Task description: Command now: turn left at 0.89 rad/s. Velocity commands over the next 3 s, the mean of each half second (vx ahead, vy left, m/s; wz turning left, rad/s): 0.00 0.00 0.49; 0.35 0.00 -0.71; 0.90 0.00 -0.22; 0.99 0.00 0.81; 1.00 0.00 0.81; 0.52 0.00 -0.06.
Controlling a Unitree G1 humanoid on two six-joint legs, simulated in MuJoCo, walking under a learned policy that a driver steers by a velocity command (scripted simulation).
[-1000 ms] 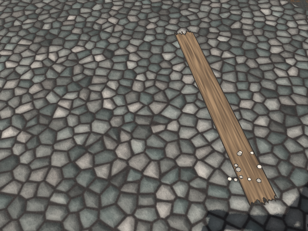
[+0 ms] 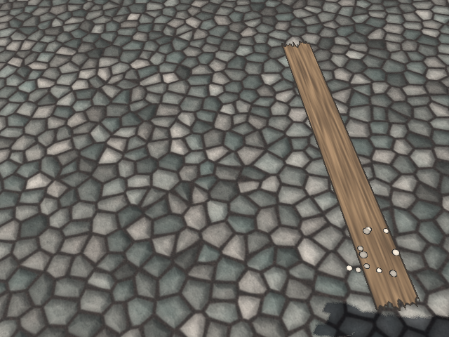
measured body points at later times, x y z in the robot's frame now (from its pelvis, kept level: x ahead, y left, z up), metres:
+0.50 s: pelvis +0.01 +0.04 +0.00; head +0.03 +0.07 +0.44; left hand -0.02 +0.31 -0.15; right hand +0.25 -0.14 -0.09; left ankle -0.01 +0.11 -0.74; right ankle -0.01 -0.11 -0.68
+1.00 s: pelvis +0.08 -0.03 -0.01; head +0.09 -0.07 +0.44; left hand +0.22 +0.24 -0.10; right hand +0.16 -0.33 -0.13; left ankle +0.06 +0.11 -0.67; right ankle -0.01 -0.08 -0.74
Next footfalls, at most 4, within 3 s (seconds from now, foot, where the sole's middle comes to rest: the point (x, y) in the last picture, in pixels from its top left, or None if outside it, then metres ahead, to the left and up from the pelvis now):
0.32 left None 0.02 0.13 -0.78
0.88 right None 0.03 -0.09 -0.78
1.30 left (278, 310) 0.53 -0.09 -0.78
1.72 right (368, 224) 0.81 -0.41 -0.78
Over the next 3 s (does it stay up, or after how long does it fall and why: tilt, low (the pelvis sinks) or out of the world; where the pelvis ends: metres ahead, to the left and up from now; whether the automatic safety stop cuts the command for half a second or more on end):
stays up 1.67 -0.04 -0.01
